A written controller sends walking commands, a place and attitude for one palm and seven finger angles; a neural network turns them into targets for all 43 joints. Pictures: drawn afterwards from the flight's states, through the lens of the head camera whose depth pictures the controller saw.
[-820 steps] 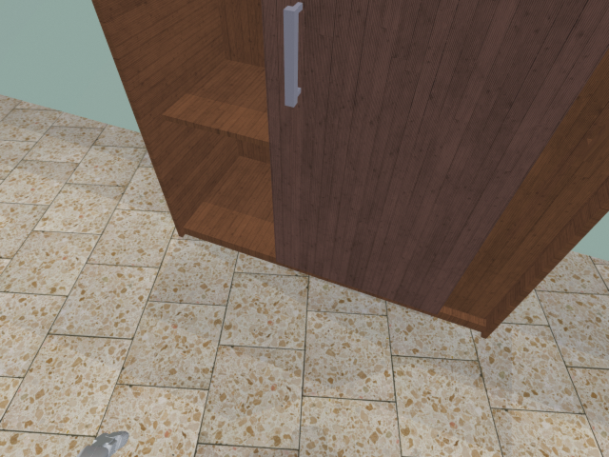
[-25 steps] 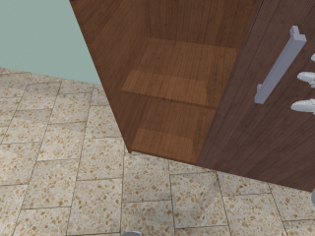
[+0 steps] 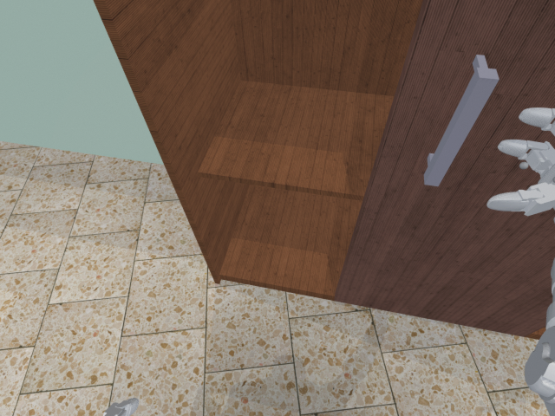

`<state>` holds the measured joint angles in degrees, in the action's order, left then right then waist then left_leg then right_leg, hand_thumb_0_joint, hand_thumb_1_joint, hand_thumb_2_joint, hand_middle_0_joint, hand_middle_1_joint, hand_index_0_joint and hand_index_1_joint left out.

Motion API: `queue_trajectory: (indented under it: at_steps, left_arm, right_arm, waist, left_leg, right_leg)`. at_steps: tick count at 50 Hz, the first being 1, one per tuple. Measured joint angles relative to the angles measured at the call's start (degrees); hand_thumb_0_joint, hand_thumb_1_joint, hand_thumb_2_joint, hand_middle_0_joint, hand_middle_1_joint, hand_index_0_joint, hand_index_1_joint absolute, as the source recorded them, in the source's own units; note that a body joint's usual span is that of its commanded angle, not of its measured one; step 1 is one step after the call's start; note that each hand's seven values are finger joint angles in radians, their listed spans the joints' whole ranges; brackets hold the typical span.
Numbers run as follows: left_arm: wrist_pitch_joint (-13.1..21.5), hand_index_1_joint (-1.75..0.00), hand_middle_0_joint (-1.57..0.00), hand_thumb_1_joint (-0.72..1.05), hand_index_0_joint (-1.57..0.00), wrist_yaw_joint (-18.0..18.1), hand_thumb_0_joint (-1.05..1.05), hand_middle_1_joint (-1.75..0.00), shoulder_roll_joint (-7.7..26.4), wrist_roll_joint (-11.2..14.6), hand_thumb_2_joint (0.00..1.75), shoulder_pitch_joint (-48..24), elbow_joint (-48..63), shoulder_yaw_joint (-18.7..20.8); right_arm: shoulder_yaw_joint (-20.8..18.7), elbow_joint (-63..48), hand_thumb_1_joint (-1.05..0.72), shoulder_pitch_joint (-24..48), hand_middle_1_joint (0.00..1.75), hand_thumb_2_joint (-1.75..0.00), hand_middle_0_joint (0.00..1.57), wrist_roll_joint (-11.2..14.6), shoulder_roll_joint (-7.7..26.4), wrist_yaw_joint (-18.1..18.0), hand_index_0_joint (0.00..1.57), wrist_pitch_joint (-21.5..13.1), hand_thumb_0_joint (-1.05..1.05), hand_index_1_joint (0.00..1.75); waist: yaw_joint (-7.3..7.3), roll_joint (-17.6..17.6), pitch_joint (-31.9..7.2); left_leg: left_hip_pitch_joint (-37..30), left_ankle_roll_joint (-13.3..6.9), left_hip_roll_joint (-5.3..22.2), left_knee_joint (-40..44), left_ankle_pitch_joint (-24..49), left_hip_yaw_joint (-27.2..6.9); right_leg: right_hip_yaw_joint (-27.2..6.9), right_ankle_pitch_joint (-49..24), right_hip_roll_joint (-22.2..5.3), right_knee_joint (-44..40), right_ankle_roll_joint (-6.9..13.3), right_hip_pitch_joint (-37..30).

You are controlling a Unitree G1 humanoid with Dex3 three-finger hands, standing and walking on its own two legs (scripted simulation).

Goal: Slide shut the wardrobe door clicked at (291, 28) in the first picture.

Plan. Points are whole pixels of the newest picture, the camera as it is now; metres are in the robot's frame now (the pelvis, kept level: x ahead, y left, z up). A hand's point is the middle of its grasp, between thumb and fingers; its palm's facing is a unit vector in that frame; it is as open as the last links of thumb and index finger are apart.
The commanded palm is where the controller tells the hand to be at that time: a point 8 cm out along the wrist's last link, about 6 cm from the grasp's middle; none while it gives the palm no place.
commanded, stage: move the hooked fingers beside the handle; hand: right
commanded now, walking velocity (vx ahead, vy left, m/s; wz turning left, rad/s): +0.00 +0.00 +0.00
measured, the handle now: (453, 126) +0.53 -0.19 +0.13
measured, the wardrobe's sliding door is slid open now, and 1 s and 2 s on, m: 0.44 0.44 0.44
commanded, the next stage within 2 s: feel for the door with the fingertips in 0.16 s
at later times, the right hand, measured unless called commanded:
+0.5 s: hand (499, 159) +0.46 -0.23 +0.14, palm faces +0.05 +1.00 -0.01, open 14.0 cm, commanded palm +0.44 -0.27 +0.14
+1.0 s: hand (500, 149) +0.47 -0.23 +0.15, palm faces +0.10 +1.00 +0.00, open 14.0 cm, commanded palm +0.45 -0.27 +0.14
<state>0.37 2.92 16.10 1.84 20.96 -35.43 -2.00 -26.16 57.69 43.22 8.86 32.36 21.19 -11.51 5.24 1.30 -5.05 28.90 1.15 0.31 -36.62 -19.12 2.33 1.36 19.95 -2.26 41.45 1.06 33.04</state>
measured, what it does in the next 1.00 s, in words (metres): stands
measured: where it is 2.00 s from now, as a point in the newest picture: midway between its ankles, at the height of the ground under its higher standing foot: outside the picture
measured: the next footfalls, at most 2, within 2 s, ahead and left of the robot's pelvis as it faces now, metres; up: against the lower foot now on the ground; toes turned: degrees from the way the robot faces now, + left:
none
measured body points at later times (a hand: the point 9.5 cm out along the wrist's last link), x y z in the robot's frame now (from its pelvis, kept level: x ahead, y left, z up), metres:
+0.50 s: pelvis -0.01 +0.01 +0.00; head +0.06 +0.00 +0.44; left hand +0.02 +0.29 -0.11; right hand +0.45 -0.29 +0.14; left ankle -0.02 +0.14 -0.72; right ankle +0.00 -0.10 -0.72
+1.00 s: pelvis +0.00 +0.02 +0.00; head +0.06 +0.01 +0.45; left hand +0.04 +0.29 -0.11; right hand +0.46 -0.29 +0.15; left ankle -0.02 +0.14 -0.72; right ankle +0.00 -0.10 -0.72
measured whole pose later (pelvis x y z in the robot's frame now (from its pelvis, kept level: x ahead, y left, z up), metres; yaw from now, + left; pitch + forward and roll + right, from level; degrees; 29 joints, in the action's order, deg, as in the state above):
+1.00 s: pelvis +0.00 +0.02 +0.00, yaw +0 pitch +11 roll +2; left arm -0.1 2.9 16.2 2.1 22.3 -36.9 -2.3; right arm -25.1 65.4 49.3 7.3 33.6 18.4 -11.5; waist 6.2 1.5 -4.8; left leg 29.2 -0.1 -0.6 -37.1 -19.4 2.6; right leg 0.9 19.4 -3.1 40.6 -0.2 32.7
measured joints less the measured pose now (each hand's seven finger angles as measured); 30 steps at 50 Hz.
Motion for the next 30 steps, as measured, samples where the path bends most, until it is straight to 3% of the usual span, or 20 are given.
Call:
queue_trajectory:
  at_steps: [5, 12, 17, 22, 30]
  left_arm:
    - [0.21, -0.3, -0.21, 0.9, -0.21, 0.08, 0.01, -0.3, -0.26, 0.08, 0.9, -0.86, 0.31, -0.58]
    - [0.3, -0.3, -0.21, 0.9, -0.21, 0.45, 0.01, -0.3, -0.12, -0.09, 0.9, -0.36, 0.26, -0.94]
    - [0.03, -0.3, -0.21, 0.9, -0.21, 0.66, 0.01, -0.3, 0.28, 0.14, 0.9, 1.13, -1.29, -0.59]
    - [-0.15, -0.3, -0.21, 0.9, -0.21, 0.69, 0.01, -0.3, 0.91, 0.16, 0.9, 2.32, -1.81, -0.07]
    - [0.15, -0.3, -0.2, 0.9, -0.2, -0.05, 0.01, -0.3, 0.39, -0.15, 0.9, 2.1, -1.59, 0.66]
  right_arm:
    - [0.62, 2.16, 0.51, 1.84, 1.2, -0.3, 0.3, -0.66, 0.06, -1.17, 0.31, 0.18, -0.01, 1.2]
    - [-0.42, 5.44, 0.5, 3.89, 1.2, -0.3, 0.3, -2.26, 2.72, -0.98, 0.3, -0.82, -0.01, 1.2]
    - [-0.12, 5.94, 0.5, 4.59, 1.2, -0.3, 0.3, -0.38, 3.06, 0.44, 0.3, -2.22, -0.01, 1.2]
    - [1.58, 5.71, 0.51, 4.72, 1.2, -0.3, 0.3, -0.26, 2.0, 0.65, 0.3, -0.52, -0.01, 1.2]
    - [2.02, 1.24, 0.51, 2.87, 1.2, -0.3, 0.3, -0.82, -2.77, -4.19, 0.3, -0.72, -0.01, 1.2]
  waist:
    - [0.03, 0.07, 0.42]
    - [0.61, -0.07, 1.21]
    - [0.57, -0.11, 1.12]
    - [0.78, 0.21, 0.75]
    - [1.08, 0.24, 0.9]
  left_leg:
    - [-0.03, -0.15, 0.05, -0.47, -0.1, 0.22]
    - [1.32, -0.54, -0.23, -1.04, 0.12, 0.32]
    - [1.1, -0.74, -0.51, -0.94, 0.06, 0.45]
    - [1.19, -0.83, -0.51, -0.74, 0.09, 0.57]
    - [1.18, -0.88, -0.57, -0.76, 0.11, -0.01]
  right_leg:
    - [-0.23, -0.2, 0.06, 0.1, -0.12, -0.1]
    - [-0.38, -0.68, -0.22, 0.23, -0.46, 1.03]
    - [-0.54, -0.56, -0.48, 0.26, -0.67, 0.88]
    - [-0.67, -0.64, -0.46, 0.07, -0.74, 1.02]
    - [-0.09, -0.77, -0.55, -0.52, -0.86, 0.48]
